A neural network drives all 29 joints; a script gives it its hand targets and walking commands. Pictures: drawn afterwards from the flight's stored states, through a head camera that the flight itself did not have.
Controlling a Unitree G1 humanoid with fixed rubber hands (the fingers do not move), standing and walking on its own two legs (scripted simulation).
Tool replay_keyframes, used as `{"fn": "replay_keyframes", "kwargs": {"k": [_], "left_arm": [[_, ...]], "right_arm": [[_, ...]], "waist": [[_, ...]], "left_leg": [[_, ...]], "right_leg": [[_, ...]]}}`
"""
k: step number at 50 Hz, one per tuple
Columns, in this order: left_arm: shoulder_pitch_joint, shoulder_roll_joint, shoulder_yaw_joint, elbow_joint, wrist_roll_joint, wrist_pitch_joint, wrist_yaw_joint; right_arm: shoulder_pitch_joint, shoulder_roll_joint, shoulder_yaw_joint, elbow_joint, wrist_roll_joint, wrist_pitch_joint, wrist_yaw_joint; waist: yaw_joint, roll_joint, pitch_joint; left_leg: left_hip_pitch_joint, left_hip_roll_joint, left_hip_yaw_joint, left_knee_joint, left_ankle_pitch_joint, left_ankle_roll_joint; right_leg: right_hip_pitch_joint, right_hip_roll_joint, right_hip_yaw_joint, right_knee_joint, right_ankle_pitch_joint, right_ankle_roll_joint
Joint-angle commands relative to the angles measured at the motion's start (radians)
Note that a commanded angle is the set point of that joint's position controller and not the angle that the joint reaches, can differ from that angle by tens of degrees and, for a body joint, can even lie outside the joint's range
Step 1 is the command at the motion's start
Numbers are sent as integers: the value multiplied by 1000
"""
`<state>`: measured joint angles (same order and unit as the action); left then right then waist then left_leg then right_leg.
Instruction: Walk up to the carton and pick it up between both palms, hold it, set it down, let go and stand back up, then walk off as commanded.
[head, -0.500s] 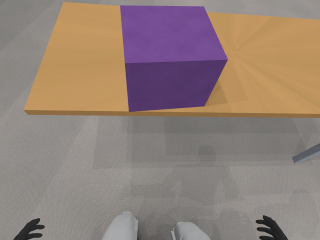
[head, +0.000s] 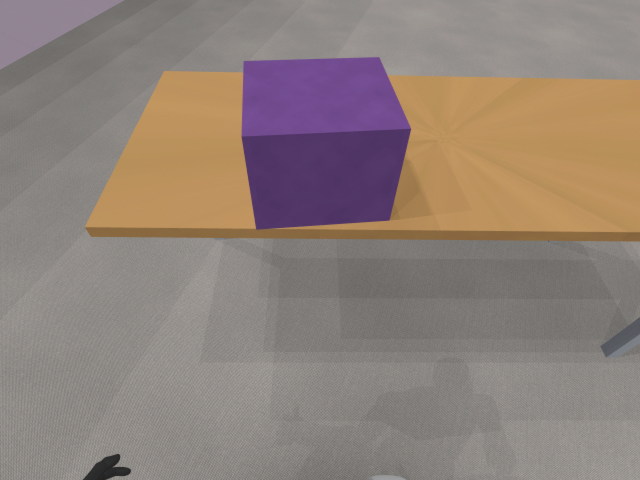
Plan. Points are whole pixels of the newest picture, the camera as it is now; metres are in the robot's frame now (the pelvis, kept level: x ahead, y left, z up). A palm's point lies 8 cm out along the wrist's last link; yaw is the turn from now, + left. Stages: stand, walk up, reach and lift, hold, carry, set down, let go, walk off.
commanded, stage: walk off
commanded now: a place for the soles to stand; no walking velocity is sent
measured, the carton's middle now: (318, 142) +0.68 +0.02 +0.02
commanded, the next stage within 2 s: stand in 0.60 s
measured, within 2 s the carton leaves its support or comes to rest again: neither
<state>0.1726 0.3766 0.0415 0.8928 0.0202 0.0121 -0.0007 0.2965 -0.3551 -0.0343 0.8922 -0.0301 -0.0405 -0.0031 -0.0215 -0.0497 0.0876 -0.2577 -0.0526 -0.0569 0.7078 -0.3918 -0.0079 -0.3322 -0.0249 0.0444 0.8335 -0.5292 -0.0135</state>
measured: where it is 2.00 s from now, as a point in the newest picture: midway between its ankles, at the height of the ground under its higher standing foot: outside the picture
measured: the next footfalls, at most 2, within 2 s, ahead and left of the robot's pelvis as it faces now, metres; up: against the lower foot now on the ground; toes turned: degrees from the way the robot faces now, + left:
none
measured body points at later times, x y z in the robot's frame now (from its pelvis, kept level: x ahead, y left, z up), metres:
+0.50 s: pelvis +0.00 -0.02 +0.02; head +0.01 -0.02 +0.47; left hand +0.09 +0.29 -0.10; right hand +0.08 -0.32 -0.10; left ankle +0.00 +0.14 -0.71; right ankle +0.01 -0.12 -0.71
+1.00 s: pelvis +0.00 -0.01 +0.03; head +0.01 -0.01 +0.48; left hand +0.11 +0.28 -0.10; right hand +0.08 -0.30 -0.10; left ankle +0.00 +0.14 -0.71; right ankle +0.01 -0.13 -0.71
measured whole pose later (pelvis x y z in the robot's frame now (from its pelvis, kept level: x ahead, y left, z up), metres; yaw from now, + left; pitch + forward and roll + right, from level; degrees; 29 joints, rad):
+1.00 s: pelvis +0.00 -0.01 +0.03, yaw -1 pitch -3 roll +0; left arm 0.04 0.32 0.02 1.12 0.00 -0.02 -0.01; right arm 0.08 -0.32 -0.01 1.10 -0.01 -0.02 0.00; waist 0.00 0.00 0.08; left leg -0.11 0.02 -0.06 0.37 -0.21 -0.04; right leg -0.14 0.02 0.02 0.37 -0.18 -0.01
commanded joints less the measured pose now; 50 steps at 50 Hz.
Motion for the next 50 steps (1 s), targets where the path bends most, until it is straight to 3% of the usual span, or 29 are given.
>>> {"fn": "replay_keyframes", "kwargs": {"k": [1, 2, 3, 4, 5, 6, 7, 10, 12, 15, 18, 21, 25, 30, 31, 34, 50], "left_arm": [[-6, 194, 64, -37, -17, -59, 5], [8, 204, 62, -38, -16, -65, 4], [7, 228, 63, -44, -12, -71, 6], [-17, 254, 67, -41, -5, -72, 7], [-42, 266, 70, -39, 3, -72, 4], [-60, 264, 70, -33, 9, -73, 0], [-81, 247, 63, -31, 7, -71, -2], [-101, 202, 49, -21, 0, -64, -8], [-88, 202, 51, -3, 3, -68, -9], [-103, 218, 54, 20, 7, -77, -8], [-125, 206, 50, 25, 5, -76, -7], [-128, 189, 48, 30, -1, -73, -8], [-132, 198, 50, 40, -2, -73, -6], [-137, 194, 47, 47, -7, -69, -4], [-131, 168, 33, 88, -28, -66, -4], [-136, 187, 33, 105, -25, -65, 0], [-181, 178, 22, 174, -20, -55, 6]], "right_arm": [[-140, -251, -34, -72, 4, -38, -13], [-140, -230, -31, -74, 17, -35, -14], [-111, -220, -34, -70, 26, -31, -15], [-68, -219, -38, -49, 31, -23, -14], [-39, -223, -44, -35, 32, -17, -11], [-26, -221, -47, -28, 27, -19, -9], [-34, -222, -48, -24, 24, -23, -8], [-75, -237, -46, -17, 19, -29, -4], [-99, -226, -40, -10, 21, -26, -2], [-80, -215, -41, 15, 23, -25, -3], [-73, -219, -45, 30, 21, -28, -3], [-115, -226, -41, 33, 21, -30, -2], [-128, -218, -37, 44, 23, -29, -5], [-142, -215, -35, 47, 24, -27, -7], [-196, -199, -25, 68, 24, -21, -6], [-188, -195, -22, 83, 30, -12, -9], [-252, -190, -19, 160, 20, 3, -6]], "waist": [[82, 166, -46], [80, 140, -81], [62, 100, -102], [44, 72, -104], [23, 75, -90], [6, 67, -69], [-3, 74, -57], [11, 77, -44], [24, 31, -49], [4, -19, -61], [-10, -1, -61], [9, 28, -63], [14, 27, -92], [18, 53, -120], [35, 82, -121], [25, 53, -151], [21, 56, -114]], "left_leg": [[-39, 215, -242, -206, 403, 137], [-62, 145, -141, -150, 408, 85], [-72, 96, -85, -93, 378, 53], [-79, 54, -40, -60, 250, 44], [-55, 35, -29, -62, 86, 54], [-38, 52, -48, -112, 61, 65], [-18, 79, -78, -174, 95, 73], [-11, 151, -179, -288, 102, 92], [-50, 136, -145, -270, 89, 81], [-12, 89, -54, -203, 129, 61], [41, 116, -73, -255, 183, 66], [22, 154, -124, -306, 230, 74], [34, 138, -81, -283, 305, 65], [51, 154, -86, -299, 363, 66], [67, 158, -86, -306, 402, 54], [92, 155, -74, -314, 440, 36], [135, 166, -57, -412, 324, 25]], "right_leg": [[56, -35, 38, -272, 269, -37], [144, -56, 85, -330, 427, -57], [183, -108, 176, -375, 459, -86], [174, -168, 268, -420, 346, -122], [131, -195, 295, -442, 238, -154], [93, -191, 286, -440, 187, -151], [67, -159, 233, -421, 178, -126], [46, -56, 97, -382, 145, -56], [110, -68, 116, -430, 130, -55], [118, -139, 195, -499, 169, -86], [82, -126, 151, -480, 216, -78], [108, -74, 90, -441, 245, -53], [154, -96, 108, -453, 313, -66], [180, -86, 86, -425, 393, -61], [202, -87, 88, -441, 499, -39], [252, -93, 84, -444, 603, -32], [246, -85, 76, -539, 487, -10]]}}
